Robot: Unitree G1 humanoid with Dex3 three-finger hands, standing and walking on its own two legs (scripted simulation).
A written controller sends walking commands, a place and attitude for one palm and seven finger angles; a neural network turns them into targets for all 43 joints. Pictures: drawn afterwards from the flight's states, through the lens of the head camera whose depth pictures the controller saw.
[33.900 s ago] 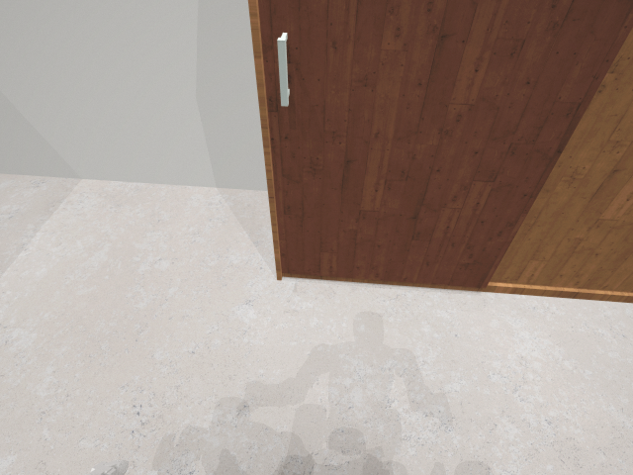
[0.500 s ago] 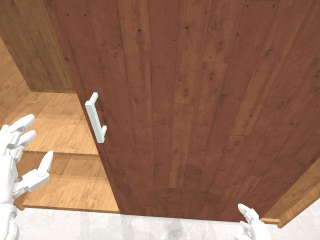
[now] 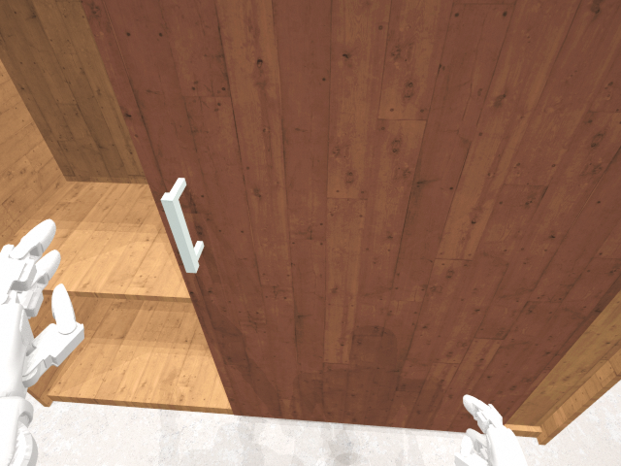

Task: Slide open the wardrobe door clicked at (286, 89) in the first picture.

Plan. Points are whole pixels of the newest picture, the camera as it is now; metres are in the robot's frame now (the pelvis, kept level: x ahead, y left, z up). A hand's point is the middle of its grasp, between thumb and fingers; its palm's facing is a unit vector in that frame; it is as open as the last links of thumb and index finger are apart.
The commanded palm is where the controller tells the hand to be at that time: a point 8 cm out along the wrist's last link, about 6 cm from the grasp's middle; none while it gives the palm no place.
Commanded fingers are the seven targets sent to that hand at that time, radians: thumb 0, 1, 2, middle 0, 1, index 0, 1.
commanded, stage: step back with the hand held close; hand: left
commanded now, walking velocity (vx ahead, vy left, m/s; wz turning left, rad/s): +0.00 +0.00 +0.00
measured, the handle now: (186, 227) +0.42 +0.27 +0.09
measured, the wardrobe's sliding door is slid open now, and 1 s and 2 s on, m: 0.63 0.63 0.63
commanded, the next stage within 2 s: stop stepping back and stand still in 1.02 s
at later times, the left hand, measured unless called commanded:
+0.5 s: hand (21, 350) +0.15 +0.30 +0.16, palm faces +0.39 -0.79 -0.48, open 7.4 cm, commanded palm +0.09 +0.34 +0.17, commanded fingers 0.00 0.90 0.90 -0.20 -0.30 -0.20 -0.30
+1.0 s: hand out of the picture +0.05 +0.30 +0.17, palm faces +0.49 -0.79 -0.38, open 7.4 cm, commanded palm -0.01 +0.35 +0.17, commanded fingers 0.00 0.90 0.90 -0.20 -0.30 -0.20 -0.30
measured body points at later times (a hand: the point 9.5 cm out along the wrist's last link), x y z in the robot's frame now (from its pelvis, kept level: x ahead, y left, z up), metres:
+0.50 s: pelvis -0.05 +0.04 -0.01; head -0.04 +0.06 +0.44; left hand +0.12 +0.34 +0.19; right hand +0.13 -0.20 -0.07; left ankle +0.02 +0.11 -0.74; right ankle -0.01 -0.10 -0.74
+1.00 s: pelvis -0.13 +0.04 -0.02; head -0.14 +0.07 +0.43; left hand +0.02 +0.34 +0.19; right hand +0.05 -0.20 -0.08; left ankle -0.05 +0.12 -0.74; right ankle -0.05 -0.10 -0.74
